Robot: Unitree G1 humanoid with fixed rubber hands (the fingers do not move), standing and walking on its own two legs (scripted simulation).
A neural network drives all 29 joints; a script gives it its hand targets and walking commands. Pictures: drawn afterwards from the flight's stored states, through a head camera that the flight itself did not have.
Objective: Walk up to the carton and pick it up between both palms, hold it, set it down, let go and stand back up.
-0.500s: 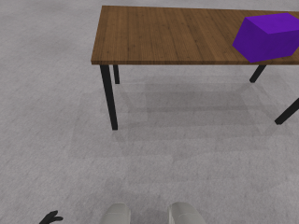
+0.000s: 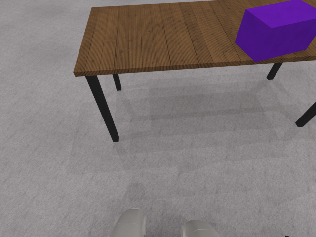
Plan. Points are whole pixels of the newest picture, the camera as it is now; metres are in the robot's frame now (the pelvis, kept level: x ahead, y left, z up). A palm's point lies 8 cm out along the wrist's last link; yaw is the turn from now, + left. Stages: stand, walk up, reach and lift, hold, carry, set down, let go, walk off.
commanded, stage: walk up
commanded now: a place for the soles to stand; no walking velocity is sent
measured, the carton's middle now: (277, 30) +0.91 -0.48 +0.02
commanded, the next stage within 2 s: none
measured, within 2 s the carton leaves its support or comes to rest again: neither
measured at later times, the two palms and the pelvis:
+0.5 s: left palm out of the picture +0.10 +0.25 -0.11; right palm out of the picture +0.09 -0.41 -0.09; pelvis +0.05 -0.07 +0.00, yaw -1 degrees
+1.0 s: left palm (83, 205) +0.20 +0.24 -0.12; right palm out of the picture +0.14 -0.42 -0.08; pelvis +0.10 -0.08 +0.00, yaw +0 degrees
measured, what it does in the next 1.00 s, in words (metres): walks ahead: left foot, then right foot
